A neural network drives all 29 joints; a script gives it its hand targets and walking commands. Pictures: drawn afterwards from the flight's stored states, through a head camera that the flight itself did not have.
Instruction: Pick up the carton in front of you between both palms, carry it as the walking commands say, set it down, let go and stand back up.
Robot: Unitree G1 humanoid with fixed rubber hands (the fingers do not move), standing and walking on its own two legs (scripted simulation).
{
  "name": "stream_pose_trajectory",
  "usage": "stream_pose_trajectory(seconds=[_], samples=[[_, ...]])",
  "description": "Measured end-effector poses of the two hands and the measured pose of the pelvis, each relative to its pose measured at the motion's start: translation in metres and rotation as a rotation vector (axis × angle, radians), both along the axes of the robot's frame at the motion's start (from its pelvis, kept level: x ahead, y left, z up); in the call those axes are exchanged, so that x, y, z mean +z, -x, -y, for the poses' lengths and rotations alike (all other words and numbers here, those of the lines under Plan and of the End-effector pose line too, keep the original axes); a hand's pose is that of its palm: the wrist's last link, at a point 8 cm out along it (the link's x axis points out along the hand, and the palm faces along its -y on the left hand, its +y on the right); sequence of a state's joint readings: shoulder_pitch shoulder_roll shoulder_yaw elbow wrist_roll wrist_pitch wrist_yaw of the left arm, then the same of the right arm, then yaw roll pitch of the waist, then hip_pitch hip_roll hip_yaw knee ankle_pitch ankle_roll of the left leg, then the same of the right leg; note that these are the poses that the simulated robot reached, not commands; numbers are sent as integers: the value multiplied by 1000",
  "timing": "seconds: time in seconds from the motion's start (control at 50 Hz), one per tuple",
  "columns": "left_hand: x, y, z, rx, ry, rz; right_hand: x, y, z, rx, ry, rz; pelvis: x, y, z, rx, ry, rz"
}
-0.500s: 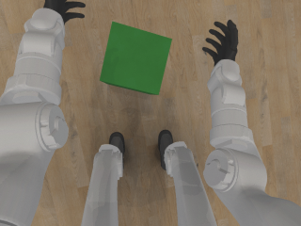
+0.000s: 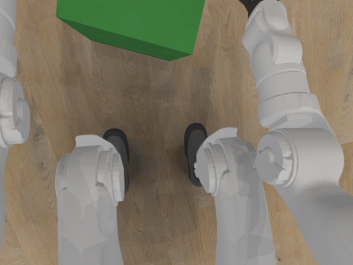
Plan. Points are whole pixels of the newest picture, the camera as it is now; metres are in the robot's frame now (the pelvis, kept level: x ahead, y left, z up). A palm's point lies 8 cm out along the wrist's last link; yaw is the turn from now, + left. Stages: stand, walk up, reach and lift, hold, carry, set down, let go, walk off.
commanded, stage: reach and lift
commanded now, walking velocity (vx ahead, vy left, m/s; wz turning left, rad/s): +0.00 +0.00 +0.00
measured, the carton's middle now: out of the picture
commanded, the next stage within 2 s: none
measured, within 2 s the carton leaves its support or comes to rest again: leaves its support in 1.04 s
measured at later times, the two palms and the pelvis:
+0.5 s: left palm out of the picture +0.59 +0.22 -0.21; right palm (242, 5) +0.55 -0.12 -0.21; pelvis +0.01 +0.01 -0.04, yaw -1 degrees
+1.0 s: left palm out of the picture +0.58 +0.21 -0.21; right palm out of the picture +0.56 -0.10 -0.20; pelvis +0.01 +0.01 -0.05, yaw -1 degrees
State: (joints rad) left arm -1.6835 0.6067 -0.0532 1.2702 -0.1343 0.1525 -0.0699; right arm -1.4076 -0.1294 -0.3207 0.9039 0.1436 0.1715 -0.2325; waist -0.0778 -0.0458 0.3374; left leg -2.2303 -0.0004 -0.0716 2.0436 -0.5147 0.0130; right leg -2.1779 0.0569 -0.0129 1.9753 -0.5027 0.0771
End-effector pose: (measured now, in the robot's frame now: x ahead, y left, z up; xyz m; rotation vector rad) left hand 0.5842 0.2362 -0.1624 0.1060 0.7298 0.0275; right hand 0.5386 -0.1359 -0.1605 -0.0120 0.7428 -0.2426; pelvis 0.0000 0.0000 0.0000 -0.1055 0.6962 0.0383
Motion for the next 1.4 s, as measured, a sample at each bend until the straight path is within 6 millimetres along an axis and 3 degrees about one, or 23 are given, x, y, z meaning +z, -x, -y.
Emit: stream_pose_trajectory(seconds=[0.14, 0.26, 0.38, 0.6, 0.7, 1.04, 1.14, 1.4], samples=[[-48, 0, 6, -14, 15, -19, -46, -3, -3, 21, 7, -39, -28, 2, -3, 1, -1, 60], [-69, -3, 11, -35, 10, -6, -56, -12, 0, 12, 8, -24, -40, -5, -6, -6, -2, 96], [-61, -9, 13, -47, 14, 21, -52, -13, -7, 13, 4, -14, -44, -11, -6, -15, 4, 82], [-49, -2, 20, -65, 25, -7, -44, -6, -16, 15, -18, -16, -39, -5, -4, -8, 3, 73], [-49, -3, 29, -71, 14, -14, -43, -10, -39, 39, -55, -18, -36, -2, -3, -6, 2, 88], [-48, 5, 29, -77, 19, -26, -32, -22, -39, -5, -37, -19, -47, -15, -11, -14, 1, 28], [-26, 20, 32, -62, 15, -25, -5, -12, -45, -22, -33, 29, -39, -17, -7, 15, -4, -1], [108, 63, 20, 55, 23, -10, 109, 23, -56, 22, -67, 54, 22, -3, 16, 68, -28, -23]])
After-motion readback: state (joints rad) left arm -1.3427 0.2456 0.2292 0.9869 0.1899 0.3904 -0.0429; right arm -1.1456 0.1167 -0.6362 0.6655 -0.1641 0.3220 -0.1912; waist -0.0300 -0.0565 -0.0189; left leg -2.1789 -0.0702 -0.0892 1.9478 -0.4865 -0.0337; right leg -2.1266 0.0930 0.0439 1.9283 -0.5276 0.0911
